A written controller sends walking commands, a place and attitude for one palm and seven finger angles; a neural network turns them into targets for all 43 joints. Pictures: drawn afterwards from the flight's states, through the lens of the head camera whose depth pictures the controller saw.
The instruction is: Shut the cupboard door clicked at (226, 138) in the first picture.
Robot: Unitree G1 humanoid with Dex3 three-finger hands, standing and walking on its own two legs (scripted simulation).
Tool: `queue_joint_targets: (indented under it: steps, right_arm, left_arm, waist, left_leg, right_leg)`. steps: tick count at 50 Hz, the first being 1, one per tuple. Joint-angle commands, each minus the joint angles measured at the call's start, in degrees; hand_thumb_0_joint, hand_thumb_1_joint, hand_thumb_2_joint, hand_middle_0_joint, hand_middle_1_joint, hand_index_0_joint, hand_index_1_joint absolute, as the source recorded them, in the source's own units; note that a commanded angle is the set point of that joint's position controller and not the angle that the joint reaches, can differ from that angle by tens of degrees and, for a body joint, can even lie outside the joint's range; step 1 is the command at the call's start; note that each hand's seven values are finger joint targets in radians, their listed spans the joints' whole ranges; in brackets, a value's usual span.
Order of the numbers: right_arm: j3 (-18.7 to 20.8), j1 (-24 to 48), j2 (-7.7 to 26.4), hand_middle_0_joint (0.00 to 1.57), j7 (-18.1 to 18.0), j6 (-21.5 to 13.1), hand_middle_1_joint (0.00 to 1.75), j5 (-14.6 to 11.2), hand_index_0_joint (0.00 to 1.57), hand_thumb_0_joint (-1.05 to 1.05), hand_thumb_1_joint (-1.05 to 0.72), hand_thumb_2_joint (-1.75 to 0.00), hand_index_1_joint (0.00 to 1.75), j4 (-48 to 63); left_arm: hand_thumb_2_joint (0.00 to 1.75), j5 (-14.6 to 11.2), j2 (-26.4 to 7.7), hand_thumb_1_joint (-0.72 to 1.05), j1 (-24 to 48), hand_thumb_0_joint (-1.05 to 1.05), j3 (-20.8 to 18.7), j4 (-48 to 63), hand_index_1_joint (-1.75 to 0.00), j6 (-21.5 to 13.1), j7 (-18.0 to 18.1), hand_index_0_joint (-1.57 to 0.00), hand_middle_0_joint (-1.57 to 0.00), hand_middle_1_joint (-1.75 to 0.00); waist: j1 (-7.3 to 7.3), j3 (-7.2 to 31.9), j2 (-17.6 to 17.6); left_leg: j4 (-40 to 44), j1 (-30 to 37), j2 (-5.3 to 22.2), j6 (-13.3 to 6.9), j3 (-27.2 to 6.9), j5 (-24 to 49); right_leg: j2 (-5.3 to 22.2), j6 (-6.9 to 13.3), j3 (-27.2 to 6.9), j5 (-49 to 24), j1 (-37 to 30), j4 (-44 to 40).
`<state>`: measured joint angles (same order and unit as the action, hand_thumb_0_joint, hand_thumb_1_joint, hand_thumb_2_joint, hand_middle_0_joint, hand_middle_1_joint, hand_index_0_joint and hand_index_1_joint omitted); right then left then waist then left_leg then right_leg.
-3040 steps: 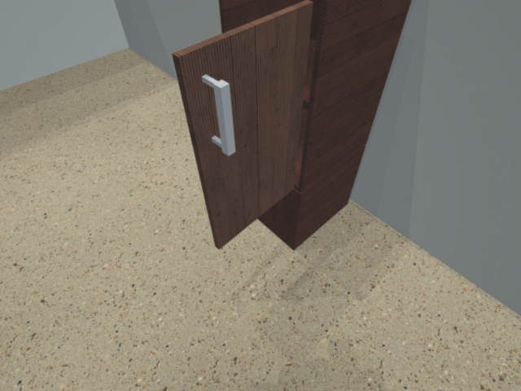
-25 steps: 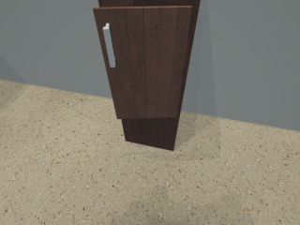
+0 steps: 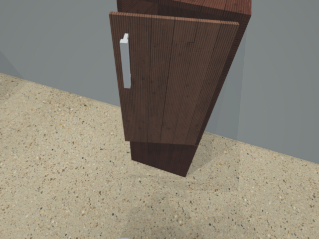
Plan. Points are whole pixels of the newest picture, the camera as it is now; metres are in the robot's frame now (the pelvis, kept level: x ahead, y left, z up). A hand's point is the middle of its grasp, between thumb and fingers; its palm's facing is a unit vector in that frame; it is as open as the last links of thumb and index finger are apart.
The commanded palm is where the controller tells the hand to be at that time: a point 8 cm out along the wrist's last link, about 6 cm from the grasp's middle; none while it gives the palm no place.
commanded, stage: take the last steps up to it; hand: left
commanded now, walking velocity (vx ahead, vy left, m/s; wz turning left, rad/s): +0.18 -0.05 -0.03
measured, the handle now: (126, 62) +0.56 +0.14 +0.14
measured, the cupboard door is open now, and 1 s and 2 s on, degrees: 16 16 16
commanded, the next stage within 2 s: come to a stop and stand still in 0.10 s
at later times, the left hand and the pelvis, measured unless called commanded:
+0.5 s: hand (118, 220) +0.20 +0.13 -0.15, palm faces +0.03 -0.98 -0.21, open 7.3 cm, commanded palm none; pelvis +0.11 -0.04 +0.01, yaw +2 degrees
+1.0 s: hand out of the picture +0.05 +0.22 -0.16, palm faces +0.06 -0.98 -0.18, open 7.4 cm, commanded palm none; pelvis +0.06 +0.03 +0.02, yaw +0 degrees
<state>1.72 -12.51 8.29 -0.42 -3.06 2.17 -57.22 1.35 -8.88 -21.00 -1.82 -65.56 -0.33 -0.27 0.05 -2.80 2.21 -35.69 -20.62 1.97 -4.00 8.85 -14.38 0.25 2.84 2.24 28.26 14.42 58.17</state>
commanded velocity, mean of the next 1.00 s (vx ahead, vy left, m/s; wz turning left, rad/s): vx -0.03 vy -0.02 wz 0.00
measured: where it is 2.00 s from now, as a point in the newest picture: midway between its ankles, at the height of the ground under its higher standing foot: outside the picture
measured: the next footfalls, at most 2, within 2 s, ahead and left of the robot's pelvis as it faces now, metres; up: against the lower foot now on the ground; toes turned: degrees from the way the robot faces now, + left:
right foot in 0.32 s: +0.20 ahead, -0.16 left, +0.00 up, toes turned -4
left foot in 0.72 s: +0.12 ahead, +0.10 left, +0.00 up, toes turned +3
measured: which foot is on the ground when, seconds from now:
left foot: down 0.00-0.38, up 0.40-0.70, down 0.72-1.00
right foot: up 0.00-0.30, down 0.32-0.72, up 0.74-1.00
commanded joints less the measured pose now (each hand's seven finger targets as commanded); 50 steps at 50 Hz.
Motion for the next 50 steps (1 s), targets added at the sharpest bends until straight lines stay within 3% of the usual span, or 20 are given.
queue_joint_targets:
  steps: [1, 6, 11, 13, 14, 15, 16, 17, 18, 20, 22, 24, 27, 33, 34, 35, 36, 37, 41, 50]
  right_arm:
    - [1.3, -8.8, 8.6, 0.20, -1.5, -0.4, 0.30, -0.3, 0.20, 0.00, -0.90, -0.90, 0.30, -0.6]
    - [1.3, -8.2, 8.2, 0.20, -1.5, -0.5, 0.30, -0.5, 0.20, 0.00, -0.90, -0.90, 0.30, -1.3]
    - [1.6, -6.7, 8.3, 0.20, -1.2, 0.9, 0.30, -0.5, 0.20, 0.00, -0.90, -0.90, 0.30, -2.1]
    - [1.1, -5.8, 7.3, 0.20, -1.4, 1.3, 0.30, -0.8, 0.20, 0.00, -0.90, -0.90, 0.30, -2.5]
    - [0.8, -6.3, 5.9, 0.20, -1.3, 1.3, 0.30, -1.3, 0.20, 0.00, -0.90, -0.90, 0.30, -3.1]
    - [0.3, -7.9, 3.7, 0.20, -1.0, 1.4, 0.30, -1.8, 0.20, 0.00, -0.90, -0.90, 0.30, -3.1]
    - [0.1, -10.7, 2.9, 0.20, -0.8, 2.1, 0.30, -2.1, 0.20, 0.00, -0.90, -0.90, 0.30, -3.6]
    - [0.4, -12.9, 2.9, 0.20, -0.7, 2.8, 0.30, -2.2, 0.20, 0.00, -0.90, -0.90, 0.30, -4.6]
    - [0.4, -12.8, 1.9, 0.20, -0.7, 3.3, 0.30, -2.1, 0.20, 0.00, -0.90, -0.90, 0.30, -5.0]
    - [0.9, -12.4, 3.9, 0.20, -1.1, 4.3, 0.30, -2.0, 0.20, 0.00, -0.90, -0.90, 0.30, -5.5]
    - [1.4, -10.2, 5.3, 0.20, -1.4, 4.8, 0.30, -2.0, 0.20, 0.00, -0.90, -0.90, 0.30, -4.0]
    - [1.8, -6.3, 5.7, 0.20, -1.5, 5.2, 0.30, -2.0, 0.20, 0.00, -0.90, -0.90, 0.30, -2.3]
    - [2.0, -3.5, 5.1, 0.20, -1.2, 5.8, 0.30, -2.1, 0.20, 0.00, -0.90, -0.90, 0.30, -0.2]
    - [1.9, -9.4, 4.9, 0.20, -0.3, 5.3, 0.30, -1.7, 0.20, 0.00, -0.90, -0.90, 0.30, -0.5]
    - [1.9, -10.4, 6.3, 0.20, -0.2, 4.7, 0.30, -1.5, 0.20, 0.00, -0.90, -0.90, 0.30, -0.9]
    - [2.6, -8.8, 9.8, 0.20, -0.4, 4.0, 0.30, -1.0, 0.20, 0.00, -0.90, -0.90, 0.30, -0.1]
    - [2.9, -5.3, 13.7, 0.20, -1.0, 4.0, 0.30, -0.3, 0.20, 0.00, -0.90, -0.90, 0.30, 2.2]
    - [2.1, -0.2, 13.6, 0.20, -1.3, 3.9, 0.30, 0.0, 0.20, 0.00, -0.90, -0.90, 0.30, 3.7]
    - [1.0, 1.2, 10.8, 0.20, -2.3, 2.6, 0.30, -0.3, 0.20, 0.00, -0.90, -0.90, 0.30, 2.8]
    - [2.2, -9.3, 10.4, 0.20, -3.5, 2.2, 0.30, -0.7, 0.20, 0.00, -0.90, -0.90, 0.30, -1.5]
  left_arm:
    - [0.90, 0.4, -3.0, 0.90, 3.6, 0.00, -1.3, 6.0, -0.30, -1.2, -0.3, -0.20, -0.20, -0.30]
    - [0.90, 0.1, -1.0, 0.90, 3.3, 0.00, -1.1, 6.4, -0.30, 0.0, -0.3, -0.20, -0.20, -0.30]
    - [0.90, 0.2, -1.6, 0.90, 6.7, 0.00, -1.1, 7.9, -0.30, 0.2, -0.3, -0.20, -0.20, -0.30]
    - [0.90, 0.1, -2.0, 0.90, 3.6, 0.00, -1.0, 6.4, -0.30, -0.2, 0.3, -0.20, -0.20, -0.30]
    - [0.90, 0.0, -4.2, 0.90, 1.1, 0.00, -1.2, 5.5, -0.30, -0.9, 0.7, -0.20, -0.20, -0.30]
    - [0.90, 0.1, -7.4, 0.90, 1.0, 0.00, -1.3, 5.2, -0.30, -1.6, 1.3, -0.20, -0.20, -0.30]
    - [0.90, -0.2, -10.1, 0.90, 2.0, 0.00, -1.3, 5.3, -0.30, -1.8, 1.5, -0.20, -0.20, -0.30]
    - [0.90, -0.3, -11.2, 0.90, 4.3, 0.00, -1.1, 6.0, -0.30, -1.3, 1.5, -0.20, -0.20, -0.30]
    - [0.90, -0.3, -10.6, 0.90, 6.4, 0.00, -1.1, 6.6, -0.30, -0.8, 1.7, -0.20, -0.20, -0.30]
    - [0.90, -0.5, -10.1, 0.90, 6.6, 0.00, -1.5, 6.3, -0.30, -0.9, 2.4, -0.20, -0.20, -0.30]
    - [0.90, -0.1, -10.5, 0.90, 5.0, 0.00, -2.2, 6.2, -0.30, -0.7, 3.1, -0.20, -0.20, -0.30]
    - [0.90, 0.3, -11.5, 0.90, 3.7, 0.00, -3.2, 6.2, -0.30, -0.3, 3.7, -0.20, -0.20, -0.30]
    - [0.90, 0.5, -12.3, 0.90, 6.5, 0.00, -4.0, 7.8, -0.30, 0.3, 4.0, -0.20, -0.20, -0.30]
    - [0.90, 0.8, -11.5, 0.90, 13.3, 0.00, -3.4, 10.6, -0.30, 1.5, 2.8, -0.20, -0.20, -0.30]
    - [0.90, 0.3, -9.8, 0.90, 12.6, 0.00, -2.8, 10.7, -0.30, 1.9, 2.5, -0.20, -0.20, -0.30]
    - [0.90, -0.2, -6.3, 0.90, 10.6, 0.00, -2.1, 11.0, -0.30, 2.5, 2.3, -0.20, -0.20, -0.30]
    - [0.90, -0.6, -4.7, 0.90, 11.1, 0.00, -1.7, 11.5, -0.30, 3.1, 2.3, -0.20, -0.20, -0.30]
    - [0.90, -0.4, -5.8, 0.90, 10.8, 0.00, -2.0, 11.1, -0.30, 3.3, 2.0, -0.20, -0.20, -0.30]
    - [0.90, 0.0, -6.3, 0.90, 6.4, 0.00, -2.2, 7.5, -0.30, 3.1, 0.7, -0.20, -0.20, -0.30]
    - [0.90, -0.1, -6.3, 0.90, 7.0, 0.00, -1.9, 7.8, -0.30, 2.9, 0.6, -0.20, -0.20, -0.30]
  waist:
    - [-1.52, -2.4, -5.2]
    - [-0.33, 1.2, -6.3]
    - [0.01, -3.1, -9.0]
    - [1.96, -0.5, -6.2]
    - [2.87, 1.3, -1.9]
    - [2.20, 2.1, 4.9]
    - [0.40, 2.7, 8.8]
    - [-0.96, 3.1, 6.1]
    - [-1.52, 2.5, 2.7]
    - [-0.51, 4.7, 13.6]
    - [1.51, 6.4, 11.5]
    - [3.40, 8.1, 7.3]
    - [2.92, 10.2, 4.1]
    - [-2.14, 7.4, 9.5]
    - [-2.52, 7.2, 4.8]
    - [-1.83, 5.3, -10.3]
    - [-2.06, 0.3, -19.8]
    - [-0.46, -2.4, -14.7]
    - [1.11, -4.1, -9.7]
    - [-2.97, 2.4, -6.6]
  left_leg:
    - [25.8, 7.2, 17.9, -5.1, -21.5, 1.1]
    - [24.3, 8.9, 14.3, -5.2, -11.0, 11.4]
    - [23.1, 5.0, 13.5, -4.9, -9.8, 4.7]
    - [15.8, 4.6, 10.4, -1.9, -6.5, 11.2]
    - [11.4, 4.8, 7.2, 1.0, -4.4, 9.4]
    - [8.8, 0.4, 3.5, 3.7, -3.8, 0.1]
    - [7.7, 2.0, 0.9, 5.1, -2.6, -9.1]
    - [6.4, 6.8, 0.7, 5.0, -3.1, -11.7]
    - [6.8, 8.4, 0.7, 5.0, -3.7, -8.2]
    - [2.0, 6.6, 0.9, 5.8, -3.8, -9.4]
    - [-7.7, 0.6, 0.2, 6.3, -5.5, -16.9]
    - [-17.3, -4.2, -1.1, 6.7, -8.1, -20.1]
    - [-18.8, -4.7, -1.0, 7.2, -10.1, -18.8]
    - [4.8, 12.0, -1.8, 6.4, -5.9, -1.1]
    - [11.3, 16.9, 0.1, 6.0, -7.6, 1.8]
    - [19.4, 13.2, 8.9, 3.8, -19.9, -5.9]
    - [27.3, 0.9, 16.8, -0.1, -29.3, -13.1]
    - [29.6, -6.9, 17.7, -3.1, -28.5, -19.5]
    - [27.5, 2.9, 12.3, -0.2, -21.9, -9.2]
    - [21.9, 21.3, 16.4, -4.0, -22.6, 16.9]
  right_leg:
    - [5.6, -1.1, -3.5, -7.6, 16.4, 8.3]
    - [5.0, -2.7, -0.8, -11.7, 11.2, -6.9]
    - [3.3, -3.3, 1.7, -14.8, 5.7, -19.3]
    - [1.9, -3.8, 2.4, -22.0, -2.9, -29.3]
    - [3.7, -3.8, -0.9, -28.5, -6.9, -35.0]
    - [10.1, -1.7, -10.1, -38.9, -10.7, -37.0]
    - [16.9, 2.4, -14.2, -44.3, -8.8, -38.1]
    - [19.2, 4.3, -13.1, -41.5, -4.3, -38.8]
    - [17.6, 3.9, -11.4, -43.3, -2.4, -36.9]
    - [17.0, 4.7, -11.2, -54.1, -6.8, -36.5]
    - [20.7, 8.0, -13.4, -71.1, -12.2, -34.7]
    - [23.0, 10.9, -15.1, -76.7, -15.9, -33.8]
    - [22.4, 10.7, -12.2, -69.3, -14.9, -34.0]
    - [15.0, 3.2, -7.8, -25.2, 3.6, -35.7]
    - [11.7, 0.6, -6.0, -13.7, 8.3, -32.4]
    - [5.3, -2.8, -2.4, -1.9, 12.6, -24.9]
    - [0.9, -4.4, -1.3, 1.5, 10.3, -18.3]
    - [2.0, -3.5, -5.3, -1.7, 5.1, -14.5]
    - [0.9, -4.0, -7.3, -9.5, 11.4, -5.8]
    - [1.6, -5.1, -6.0, -6.3, 14.6, -9.4]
